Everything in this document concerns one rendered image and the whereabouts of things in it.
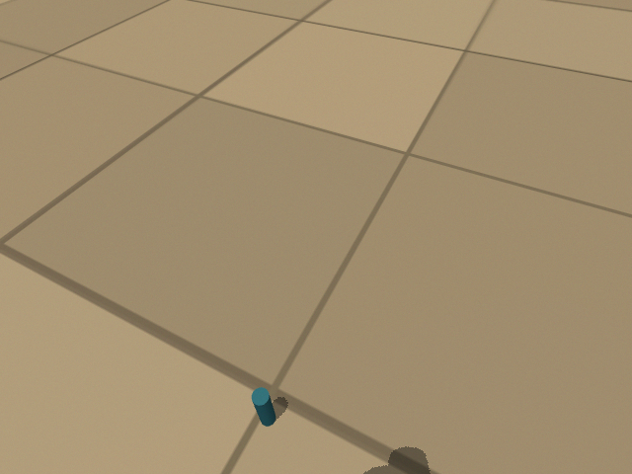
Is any can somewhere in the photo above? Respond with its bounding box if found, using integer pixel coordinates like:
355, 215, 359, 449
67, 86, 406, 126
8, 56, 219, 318
252, 387, 276, 427

